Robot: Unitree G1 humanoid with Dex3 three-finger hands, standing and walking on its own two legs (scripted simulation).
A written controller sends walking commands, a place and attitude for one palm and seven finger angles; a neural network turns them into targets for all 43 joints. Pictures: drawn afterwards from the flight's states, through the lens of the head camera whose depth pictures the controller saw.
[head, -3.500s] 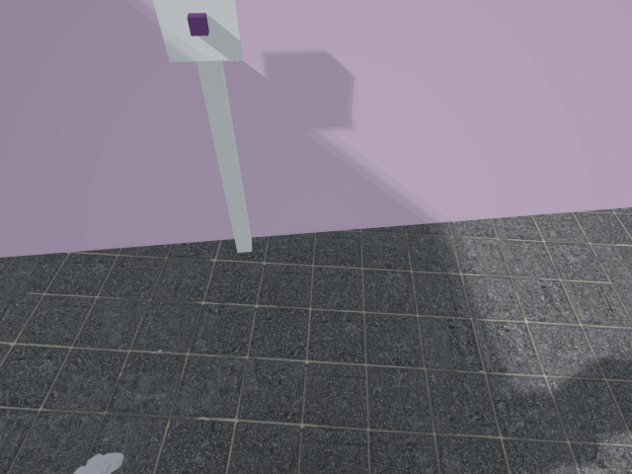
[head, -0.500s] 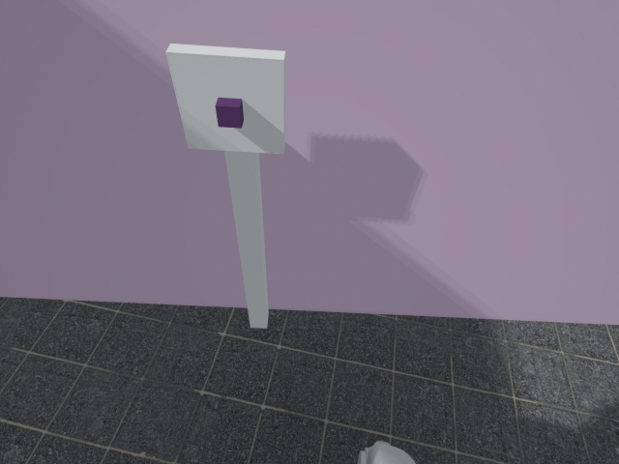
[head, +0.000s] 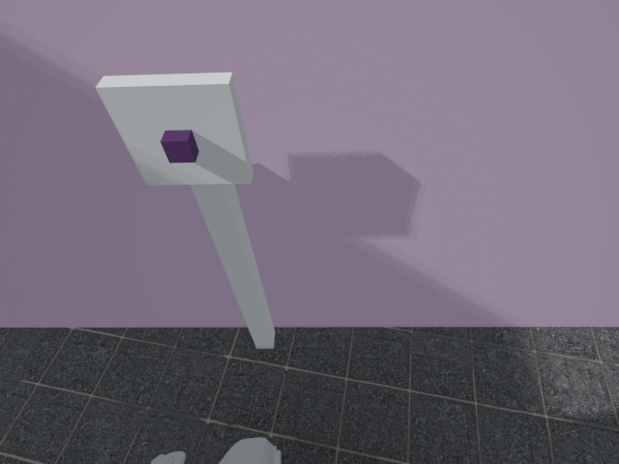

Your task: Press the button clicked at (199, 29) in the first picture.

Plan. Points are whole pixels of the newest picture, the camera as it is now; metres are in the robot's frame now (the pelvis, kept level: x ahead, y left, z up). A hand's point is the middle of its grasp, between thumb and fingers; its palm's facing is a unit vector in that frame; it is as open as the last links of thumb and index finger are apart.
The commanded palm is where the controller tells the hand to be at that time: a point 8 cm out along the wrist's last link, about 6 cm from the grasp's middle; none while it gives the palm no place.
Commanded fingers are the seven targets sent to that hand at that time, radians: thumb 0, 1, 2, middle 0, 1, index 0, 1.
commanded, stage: come to a stop and stand still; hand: left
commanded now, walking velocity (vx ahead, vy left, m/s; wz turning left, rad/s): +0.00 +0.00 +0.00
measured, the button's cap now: (181, 145) +0.52 +0.22 +0.13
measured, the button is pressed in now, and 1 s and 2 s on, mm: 0 0 0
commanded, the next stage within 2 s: look again from close up in 0.62 s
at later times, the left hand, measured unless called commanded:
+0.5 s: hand out of the picture +0.01 +0.27 -0.17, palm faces +0.06 -0.96 -0.27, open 7.4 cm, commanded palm none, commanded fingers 0.00 0.90 0.90 -0.20 -0.30 -0.20 -0.30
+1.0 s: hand out of the picture +0.09 +0.25 -0.15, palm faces -0.01 -0.96 -0.29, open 7.4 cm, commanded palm none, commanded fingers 0.00 0.90 0.90 -0.20 -0.30 -0.20 -0.30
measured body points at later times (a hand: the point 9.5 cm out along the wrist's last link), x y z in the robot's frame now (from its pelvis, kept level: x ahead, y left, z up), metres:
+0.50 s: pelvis +0.00 +0.07 -0.01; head -0.02 +0.06 +0.44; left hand +0.01 +0.32 -0.15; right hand +0.07 -0.16 -0.15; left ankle +0.00 +0.15 -0.73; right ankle +0.06 -0.08 -0.73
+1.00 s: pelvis +0.01 +0.04 +0.01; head +0.01 +0.03 +0.45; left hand +0.09 +0.30 -0.13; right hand +0.05 -0.23 -0.14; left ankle +0.00 +0.15 -0.73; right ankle +0.06 -0.08 -0.73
